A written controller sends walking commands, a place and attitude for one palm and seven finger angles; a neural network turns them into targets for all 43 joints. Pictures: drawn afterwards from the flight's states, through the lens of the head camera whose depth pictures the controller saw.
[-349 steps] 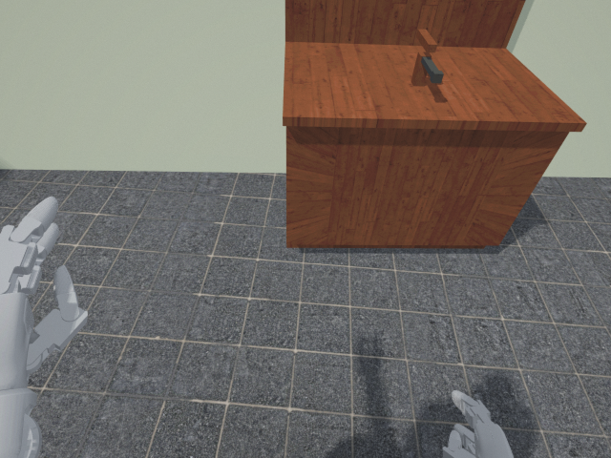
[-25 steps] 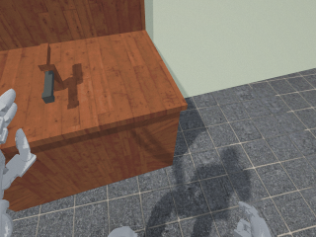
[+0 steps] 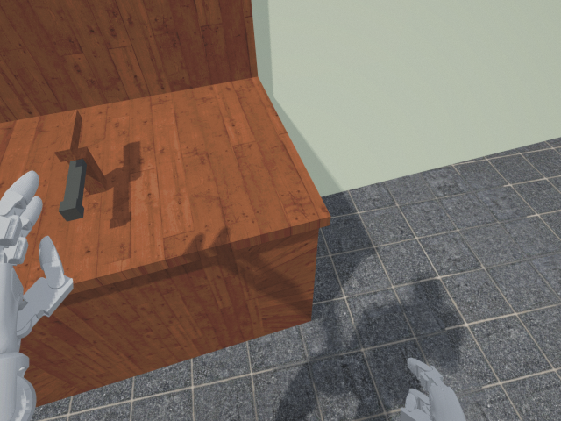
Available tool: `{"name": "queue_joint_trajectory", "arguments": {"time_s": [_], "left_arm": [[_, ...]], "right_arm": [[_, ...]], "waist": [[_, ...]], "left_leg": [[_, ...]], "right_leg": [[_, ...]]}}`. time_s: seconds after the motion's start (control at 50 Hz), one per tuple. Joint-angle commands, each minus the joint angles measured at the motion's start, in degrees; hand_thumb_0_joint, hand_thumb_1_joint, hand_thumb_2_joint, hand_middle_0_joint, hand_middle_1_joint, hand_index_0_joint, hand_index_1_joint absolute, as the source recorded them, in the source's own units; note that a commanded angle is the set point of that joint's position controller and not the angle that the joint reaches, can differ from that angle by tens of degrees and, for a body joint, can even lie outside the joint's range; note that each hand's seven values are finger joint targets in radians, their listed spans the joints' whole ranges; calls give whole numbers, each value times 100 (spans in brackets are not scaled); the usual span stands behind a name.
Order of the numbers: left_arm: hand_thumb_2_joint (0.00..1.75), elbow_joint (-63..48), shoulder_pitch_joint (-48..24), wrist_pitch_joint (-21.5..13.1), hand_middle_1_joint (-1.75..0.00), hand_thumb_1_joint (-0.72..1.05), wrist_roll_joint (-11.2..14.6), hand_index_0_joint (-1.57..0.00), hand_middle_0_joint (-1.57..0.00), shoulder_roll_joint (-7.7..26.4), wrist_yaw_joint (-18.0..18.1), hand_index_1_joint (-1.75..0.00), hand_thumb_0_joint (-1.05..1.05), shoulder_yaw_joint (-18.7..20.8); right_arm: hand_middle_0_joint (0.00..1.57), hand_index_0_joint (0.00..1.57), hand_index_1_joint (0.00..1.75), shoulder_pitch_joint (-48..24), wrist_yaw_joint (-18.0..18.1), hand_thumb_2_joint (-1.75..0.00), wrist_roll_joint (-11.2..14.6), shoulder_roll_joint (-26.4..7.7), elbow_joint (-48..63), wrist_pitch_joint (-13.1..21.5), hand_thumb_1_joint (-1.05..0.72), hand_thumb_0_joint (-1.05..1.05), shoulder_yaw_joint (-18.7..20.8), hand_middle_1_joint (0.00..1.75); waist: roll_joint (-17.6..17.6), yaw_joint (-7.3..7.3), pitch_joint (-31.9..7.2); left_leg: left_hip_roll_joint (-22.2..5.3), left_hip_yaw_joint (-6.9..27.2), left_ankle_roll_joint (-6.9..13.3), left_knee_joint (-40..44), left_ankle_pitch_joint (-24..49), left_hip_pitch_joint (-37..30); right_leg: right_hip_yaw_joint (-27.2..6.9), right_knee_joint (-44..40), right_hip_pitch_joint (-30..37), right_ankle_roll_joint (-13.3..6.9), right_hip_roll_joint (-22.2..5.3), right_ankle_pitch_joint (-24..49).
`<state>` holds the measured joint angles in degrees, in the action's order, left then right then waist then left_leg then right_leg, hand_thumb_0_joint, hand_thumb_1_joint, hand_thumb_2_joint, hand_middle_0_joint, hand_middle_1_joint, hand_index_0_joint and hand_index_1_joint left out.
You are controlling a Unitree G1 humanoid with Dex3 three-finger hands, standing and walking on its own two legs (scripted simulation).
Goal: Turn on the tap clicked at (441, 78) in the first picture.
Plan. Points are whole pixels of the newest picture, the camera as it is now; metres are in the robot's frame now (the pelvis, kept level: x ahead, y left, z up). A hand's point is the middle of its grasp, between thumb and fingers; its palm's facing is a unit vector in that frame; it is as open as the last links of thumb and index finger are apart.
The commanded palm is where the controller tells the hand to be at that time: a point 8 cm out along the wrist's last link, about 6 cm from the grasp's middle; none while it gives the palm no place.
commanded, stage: come to a stop and stand still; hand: left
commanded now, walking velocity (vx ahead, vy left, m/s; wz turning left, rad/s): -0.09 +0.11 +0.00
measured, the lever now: (71, 209) +0.43 +0.41 +0.03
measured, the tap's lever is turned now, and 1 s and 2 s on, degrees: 0 0 0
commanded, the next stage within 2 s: look again from close up in 1.68 s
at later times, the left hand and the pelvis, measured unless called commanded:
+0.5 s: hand (5, 293) +0.20 +0.30 +0.17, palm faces +0.30 -0.88 -0.37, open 7.4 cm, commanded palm +0.14 +0.34 +0.18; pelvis -0.03 +0.07 +0.01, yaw -4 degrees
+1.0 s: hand out of the picture +0.18 +0.34 +0.17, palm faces +0.40 -0.85 -0.35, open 7.4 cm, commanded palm +0.13 +0.36 +0.18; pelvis -0.04 +0.09 +0.01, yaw -2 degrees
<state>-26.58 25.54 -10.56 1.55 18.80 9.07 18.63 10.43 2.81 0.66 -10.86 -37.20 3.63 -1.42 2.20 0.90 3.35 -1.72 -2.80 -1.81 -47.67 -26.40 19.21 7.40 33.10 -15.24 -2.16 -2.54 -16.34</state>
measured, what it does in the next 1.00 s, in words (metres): steps on the spot: left foot, then right foot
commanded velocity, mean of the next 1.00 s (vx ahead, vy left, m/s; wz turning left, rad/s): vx -0.01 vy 0.00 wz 0.00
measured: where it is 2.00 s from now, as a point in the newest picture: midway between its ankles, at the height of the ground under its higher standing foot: outside the picture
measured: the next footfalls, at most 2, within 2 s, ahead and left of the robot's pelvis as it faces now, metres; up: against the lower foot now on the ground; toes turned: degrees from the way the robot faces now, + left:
left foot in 0.14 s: +0.06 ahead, +0.12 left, +0.00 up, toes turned -1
right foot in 0.52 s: +0.00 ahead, -0.05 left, +0.00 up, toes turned -1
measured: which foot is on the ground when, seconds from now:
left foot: up 0.00-0.12, down 0.14-1.00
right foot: down 0.00-0.36, up 0.38-0.50, down 0.52-1.00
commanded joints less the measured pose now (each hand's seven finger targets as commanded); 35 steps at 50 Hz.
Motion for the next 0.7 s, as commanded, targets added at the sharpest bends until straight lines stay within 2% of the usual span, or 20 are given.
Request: {"name": "queue_joint_trajectory", "arguments": {"time_s": [0.0,0.08,0.1,0.12,0.14,0.16,0.18,0.2,0.22,0.26,0.28,0.3,0.32,0.34,0.38,0.4,0.46,0.52,0.6,0.68], "left_arm": [[90,-1292,-140,-359,-30,90,-22,-20,-20,1235,179,-30,0,964],[90,-1659,197,-326,-30,90,2,-20,-20,1158,212,-30,0,908],[90,-1780,212,-321,-30,90,30,-20,-20,1172,222,-30,0,879],[90,-1847,223,-340,-30,90,39,-20,-20,1170,209,-30,0,850],[90,-1632,337,-353,-30,90,45,-20,-20,1115,175,-30,0,819],[90,-1966,-5344,-890,-30,90,-582,-20,-20,5379,88,-30,0,4044],[90,958,-2198,-502,-30,90,-86,-20,-20,2157,-195,-30,0,1796],[90,466,-2235,-581,-30,90,23,-20,-20,1569,-233,-30,0,1368],[90,-180,-2596,-809,-30,90,2,-20,-20,1602,-218,-30,0,1069],[90,-508,-1512,-786,-30,90,101,-20,-20,1000,-216,-30,0,432],[90,-743,-1191,-765,-30,90,127,-20,-20,912,-255,-30,0,261],[90,-566,-695,-739,-30,90,182,-20,-20,831,-288,-30,0,247],[90,-832,-734,-750,-30,90,103,-20,-20,797,-299,-30,0,209],[90,-1052,-1001,-787,-30,90,42,-20,-20,1018,-284,-30,0,402],[90,-950,-984,-822,-30,90,1,-20,-20,1345,-236,-30,0,910],[90,-1274,-1120,-848,-30,90,-1,-20,-20,1763,-196,-30,0,1300],[90,-1224,-1241,-879,-30,90,13,-20,-20,1534,-235,-30,0,1193],[90,-1159,-1495,-816,-30,90,38,-20,-20,1433,-252,-30,0,1069],[90,-778,-903,-592,-30,90,9,-20,-20,920,-308,-30,0,627],[90,-731,-1002,-431,-30,90,-74,-20,-20,909,-262,-30,0,489]], "right_arm": [[20,20,30,-651,152,-90,-57,-386,1099,229,-90,0,155,30],[20,20,30,-384,164,-90,-90,-509,1197,79,-90,0,285,30],[20,20,30,-345,189,-90,-62,-573,1209,72,-90,0,344,30],[20,20,30,-390,192,-90,-38,-717,1295,108,-90,0,395,30],[20,20,30,-378,181,-90,-13,-784,1328,146,-90,0,394,30],[20,20,30,506,139,-90,-332,-812,1033,608,-90,0,610,30],[20,20,30,187,-27,-90,-138,-232,921,634,-90,0,286,30],[20,20,30,136,-140,-90,77,-601,1206,732,-90,0,454,30],[20,20,30,155,-179,-90,69,-574,1212,809,-90,0,348,30],[20,20,30,-67,-248,-90,36,-707,1102,875,-90,0,405,30],[20,20,30,-152,-277,-90,21,-803,1156,905,-90,0,456,30],[20,20,30,-223,-296,-90,41,-860,1205,906,-90,0,459,30],[20,20,30,-278,-321,-90,16,-884,1295,865,-90,0,383,30],[20,20,30,-385,-337,-90,15,-853,1350,853,-90,0,354,30],[20,20,30,-347,-319,-90,-15,-808,1367,840,-90,0,372,30],[20,20,30,-380,-301,-90,-39,-813,1409,836,-90,0,364,30],[20,20,30,-357,-261,-90,-123,-753,1423,838,-90,0,298,30],[20,20,30,-437,-242,-90,-186,-737,1370,853,-90,0,245,30],[20,20,30,-409,-234,-90,-140,-729,1350,842,-90,0,264,30],[20,20,30,-453,-182,-90,-154,-748,1312,728,-90,0,221,30]], "waist": [[-1131,-30,-1129],[-795,-108,-1323],[-498,-120,-1334],[34,-33,-1214],[452,-6,-1030],[-651,365,-202],[-999,36,-930],[-422,93,-1249],[-310,80,-1207],[45,92,-1095],[-27,126,-919],[376,124,-645],[1015,102,-416],[1225,132,-198],[271,139,-401],[358,175,-657],[797,102,-745],[673,76,-841],[254,101,-965],[180,103,-712]], "left_leg": [[14,72,1,487,68,349],[56,-74,20,2107,1711,-545],[-259,90,89,2380,2680,-884],[-747,542,250,2441,3359,-921],[-1061,801,366,2600,3472,-749],[-656,112,460,964,2450,651],[235,300,115,418,1154,239],[234,444,107,702,758,104],[178,192,87,1019,623,-8],[236,112,141,2037,1623,-826],[73,343,202,2231,1890,-898],[-243,763,290,2736,1414,-892],[-636,1401,416,3512,749,-254],[-913,1843,536,3999,131,261],[-925,1556,642,3700,591,60],[-860,1370,559,3612,894,-218],[-750,1232,332,3458,822,-308],[-603,1184,-12,3529,647,-585],[-510,1077,-33,3672,239,-892],[-489,1099,-103,3926,-83,-679]], "right_leg": [[-1167,-675,1520,-445,-1496,4966],[-908,-448,1277,-157,-1093,3599],[-811,-276,1037,-16,-894,2877],[-773,-224,631,133,-555,1747],[-638,-111,391,237,-241,597],[-1380,-1298,264,253,-659,1550],[-2256,-1173,382,-698,-1335,2397],[-2664,-946,985,-865,-1644,3525],[-2283,-1053,988,-761,-1642,3311],[-1412,-1031,677,-328,-933,1563],[-1262,-1063,390,-172,-655,552],[-1017,-824,-16,-71,-339,-366],[-626,-83,137,73,44,-595],[-571,479,267,119,201,-550],[-586,385,384,112,167,-217],[-556,253,426,121,180,-260],[-523,-489,665,28,137,-194],[-591,-936,748,-70,147,-107],[-697,-1100,582,-36,198,-153],[-717,-1149,543,2,277,-158]]}}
